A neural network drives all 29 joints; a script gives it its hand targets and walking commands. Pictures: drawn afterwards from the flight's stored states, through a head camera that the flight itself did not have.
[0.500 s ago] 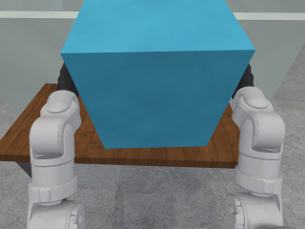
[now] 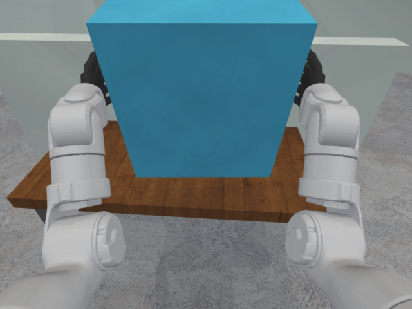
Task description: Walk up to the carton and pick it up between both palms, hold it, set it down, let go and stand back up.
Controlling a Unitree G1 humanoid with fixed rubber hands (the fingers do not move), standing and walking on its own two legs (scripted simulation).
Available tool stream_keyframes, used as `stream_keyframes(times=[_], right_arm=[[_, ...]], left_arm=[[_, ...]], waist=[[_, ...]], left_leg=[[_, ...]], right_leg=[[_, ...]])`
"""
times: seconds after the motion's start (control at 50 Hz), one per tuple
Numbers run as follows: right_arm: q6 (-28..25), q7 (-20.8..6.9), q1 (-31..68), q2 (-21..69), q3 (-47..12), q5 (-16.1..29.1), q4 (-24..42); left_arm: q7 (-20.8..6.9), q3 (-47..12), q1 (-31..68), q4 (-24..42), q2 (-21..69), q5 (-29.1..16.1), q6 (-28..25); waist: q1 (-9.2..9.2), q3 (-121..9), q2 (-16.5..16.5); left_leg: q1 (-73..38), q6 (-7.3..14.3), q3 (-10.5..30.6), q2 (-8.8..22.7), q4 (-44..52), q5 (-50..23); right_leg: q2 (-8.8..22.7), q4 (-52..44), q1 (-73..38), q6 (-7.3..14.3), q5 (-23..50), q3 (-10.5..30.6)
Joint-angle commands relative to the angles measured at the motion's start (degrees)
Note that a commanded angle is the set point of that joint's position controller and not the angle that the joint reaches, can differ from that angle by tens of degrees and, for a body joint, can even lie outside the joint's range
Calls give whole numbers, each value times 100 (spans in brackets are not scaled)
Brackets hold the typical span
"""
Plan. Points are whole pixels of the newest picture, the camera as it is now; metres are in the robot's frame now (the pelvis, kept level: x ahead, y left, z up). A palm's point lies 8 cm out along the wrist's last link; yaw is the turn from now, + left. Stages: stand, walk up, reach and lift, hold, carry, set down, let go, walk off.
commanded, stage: hold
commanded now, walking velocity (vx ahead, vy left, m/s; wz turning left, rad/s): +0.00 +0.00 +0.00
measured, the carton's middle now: (202, 79) +0.44 +0.00 +0.28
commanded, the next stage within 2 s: none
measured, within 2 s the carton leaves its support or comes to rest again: neither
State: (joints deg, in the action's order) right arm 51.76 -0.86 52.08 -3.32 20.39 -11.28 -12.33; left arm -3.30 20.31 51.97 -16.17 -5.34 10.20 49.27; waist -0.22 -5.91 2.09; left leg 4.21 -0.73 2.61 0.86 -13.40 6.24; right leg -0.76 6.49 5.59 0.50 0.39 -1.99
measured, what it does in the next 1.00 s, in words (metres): shifts its weight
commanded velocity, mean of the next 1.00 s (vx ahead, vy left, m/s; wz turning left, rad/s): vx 0.00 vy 0.00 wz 0.00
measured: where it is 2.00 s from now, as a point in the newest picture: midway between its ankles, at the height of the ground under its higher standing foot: outside the picture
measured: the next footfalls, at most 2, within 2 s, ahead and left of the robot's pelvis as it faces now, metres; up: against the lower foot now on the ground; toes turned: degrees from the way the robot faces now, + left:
none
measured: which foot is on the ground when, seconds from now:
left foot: down 0.00-1.00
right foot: down 0.00-1.00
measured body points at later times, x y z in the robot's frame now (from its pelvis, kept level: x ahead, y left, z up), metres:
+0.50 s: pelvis +0.05 +0.01 +0.00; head +0.03 +0.00 +0.45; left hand +0.46 +0.18 +0.27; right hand +0.45 -0.18 +0.27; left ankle +0.03 +0.13 -0.75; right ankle +0.08 -0.11 -0.75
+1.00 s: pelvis +0.05 +0.02 +0.00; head +0.09 +0.01 +0.45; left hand +0.46 +0.17 +0.23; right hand +0.44 -0.20 +0.24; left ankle +0.03 +0.13 -0.75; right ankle +0.08 -0.11 -0.75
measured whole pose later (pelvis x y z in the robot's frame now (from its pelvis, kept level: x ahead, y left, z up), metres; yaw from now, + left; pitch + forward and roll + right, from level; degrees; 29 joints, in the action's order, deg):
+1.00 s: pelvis +0.05 +0.02 +0.00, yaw +0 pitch +11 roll +0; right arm 50.4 2.4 41.3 -7.4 16.4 -0.1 8.4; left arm 5.5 10.9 40.3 7.3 -6.4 -1.0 49.4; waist 2.1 -7.5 1.5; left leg 14.1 -0.2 1.6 -0.8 -8.7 5.2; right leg 0.9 2.1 15.8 -0.6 3.1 -1.0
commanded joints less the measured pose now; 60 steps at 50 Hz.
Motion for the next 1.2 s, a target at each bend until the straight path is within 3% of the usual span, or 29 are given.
stream_keyframes(times=[0.0,0.12,0.18,0.26,0.3,0.34,0.44,0.5,0.62,0.68,0.72,0.78,0.84,0.86,0.88,0.92,0.96,0.98,1.04,1.1,1.18], right_arm=[[-392,-1102,3886,2422,-1941,1141,-5],[-750,-992,4164,2182,-1532,990,-588],[-852,-930,4145,2046,-1329,908,-789],[-851,-820,3954,1934,-1199,741,-765],[-837,-756,3855,1979,-1221,722,-632],[-832,-692,3858,2083,-1367,770,-276],[-817,-517,3116,2295,-1977,1001,836],[-782,-360,2532,2024,-2247,1139,1572],[-676,-75,1569,1090,-2330,1402,2908],[-539,14,1224,630,-2189,1561,3374],[-431,67,1052,364,-2069,1580,3468],[-328,65,876,83,-1948,1685,3688],[-278,-13,861,25,-1804,1662,3190],[-287,-40,941,15,-1797,1740,3349],[-302,-80,984,17,-1756,1719,2995],[-364,-177,1290,241,-1792,1786,3027],[-410,-281,1459,350,-1689,1692,2582],[-446,-338,1611,557,-1817,1748,2767],[-660,-502,1793,980,-1857,1487,1836],[-978,-629,1728,1527,-2060,1266,1773],[-1485,-658,1546,1995,-2448,1159,2211]], left_arm=[[-1054,-1718,3998,214,2166,-965,-462],[-960,-1470,4274,-83,1972,-858,-740],[-873,-1376,4384,-4,1740,-865,-845],[-829,-1320,4122,-165,1718,-804,-822],[-835,-1426,4137,51,1757,-839,-831],[-846,-1646,4214,315,1809,-999,-841],[-739,-2325,3494,1220,2071,-1270,-853],[-567,-2681,3102,1994,1934,-1503,-830],[-34,-2656,1952,2988,1068,-1656,-724],[213,-2484,1457,3421,732,-1740,-559],[336,-2372,1288,3689,449,-1804,-436],[479,-2219,1066,4047,152,-1837,-316],[509,-2104,985,3705,141,-1796,-238],[494,-2058,1021,3781,119,-1828,-229],[479,-2008,1005,3386,169,-1764,-227],[420,-2029,1283,3467,366,-1709,-257],[357,-1958,1427,3071,475,-1551,-278],[308,-2002,1463,3210,651,-1625,-302],[100,-2063,1648,2290,1042,-1411,-471],[-152,-2170,1593,2110,1450,-1280,-771],[-519,-2604,1792,2659,1753,-1319,-1308]], waist=[[-78,-1172,-338],[-95,-1586,-151],[-29,-1690,-208],[84,-1639,-121],[137,-1760,-68],[191,-2062,-218],[274,-3007,-121],[301,-3259,-18],[279,-3129,-161],[347,-2990,-158],[367,-3061,-276],[329,-3219,-302],[334,-2709,-277],[292,-2872,-271],[249,-2552,-318],[135,-3003,-202],[22,-2940,-102],[-6,-3353,-106],[-148,-2951,-164],[-248,-3339,-264],[-201,-4157,-89]], left_leg=[[1258,132,-476,-377,609,1418],[1286,172,-449,-303,718,1398],[1309,188,-425,-264,803,1445],[1326,174,-436,-323,848,1200],[1294,179,-434,-322,809,764],[1165,165,-432,-339,797,297],[338,13,-323,-341,802,-1833],[-115,-123,-279,-343,767,-2722],[-421,-247,-263,-316,821,-3282],[-394,-358,-286,-323,748,-3637],[-190,-416,-280,-278,731,-3474],[-204,-444,-271,-275,621,-3473],[404,-507,-339,-265,454,-3077],[412,-529,-353,-283,386,-3108],[665,-528,-383,-281,296,-2913],[627,-536,-412,-269,99,-2997],[837,-489,-416,-247,-18,-2692],[643,-462,-403,-230,-26,-2755],[981,-356,-437,-166,-11,-2139],[703,-251,-433,-114,117,-2119],[-147,-231,-376,-99,494,-2282]], right_leg=[[-5,-102,-1370,-155,-1988,166],[-88,13,-1379,-83,-1572,36],[-101,75,-1400,-65,-1465,-26],[-110,52,-1379,-54,-1042,-51],[-106,98,-1523,-64,-556,-45],[-113,128,-1738,-108,-4,-41],[-127,156,-2376,-160,2182,61],[-132,102,-2449,-177,2888,95],[-91,-65,-2350,-236,3423,0],[-97,-66,-2188,-210,3640,-85],[-54,49,-2233,-185,3842,-123],[-31,114,-2030,-165,3857,-145],[-3,194,-1572,-81,3493,-171],[2,268,-1563,-86,3399,-205],[9,317,-1217,-76,3124,-224],[23,385,-1218,-73,3082,-222],[49,451,-922,-69,2640,-238],[60,423,-1019,-62,2732,-206],[91,387,-600,-121,1907,-204],[100,173,-879,-163,1576,-143],[83,-193,-1818,-242,1482,-10]])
